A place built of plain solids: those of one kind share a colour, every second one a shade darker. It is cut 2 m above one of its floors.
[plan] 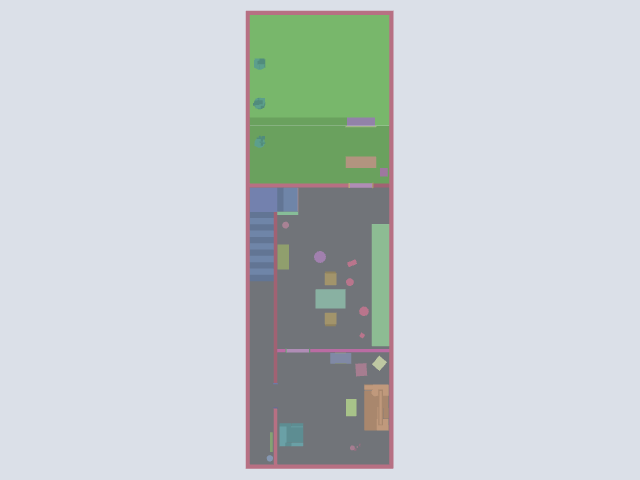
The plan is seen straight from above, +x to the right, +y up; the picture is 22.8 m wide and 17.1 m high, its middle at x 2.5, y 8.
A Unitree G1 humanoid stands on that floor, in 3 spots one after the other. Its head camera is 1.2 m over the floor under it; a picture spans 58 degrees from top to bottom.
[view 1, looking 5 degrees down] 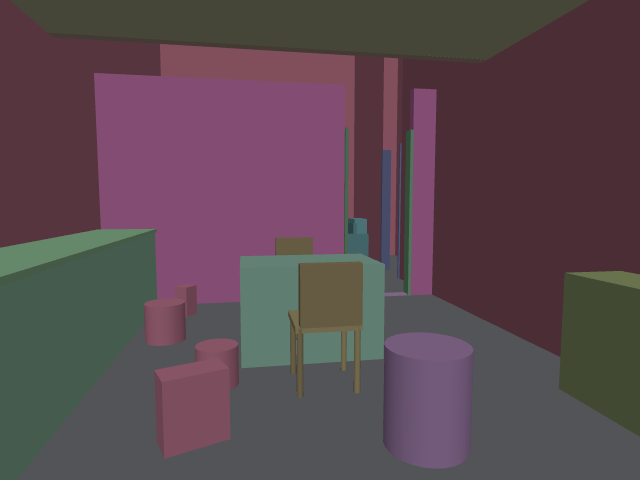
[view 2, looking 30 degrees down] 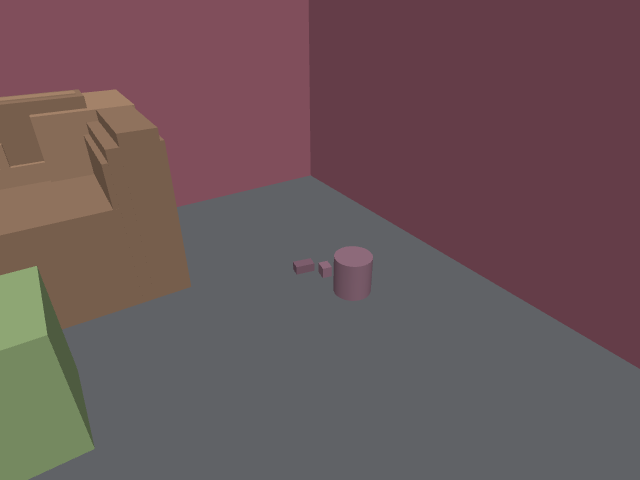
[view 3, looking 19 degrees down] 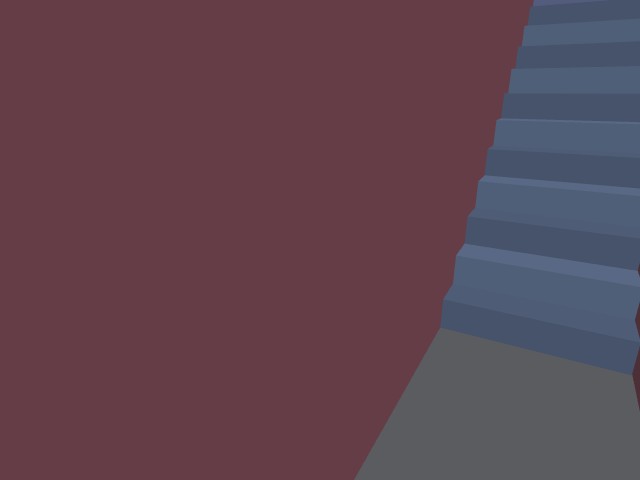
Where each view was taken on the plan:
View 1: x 3.38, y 9.34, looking -100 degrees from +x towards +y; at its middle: kitchen_wall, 5.33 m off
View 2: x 2.37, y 1.60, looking -33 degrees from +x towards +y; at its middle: ground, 2.40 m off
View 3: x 0.43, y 4.44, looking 119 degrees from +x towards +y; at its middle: wall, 0.94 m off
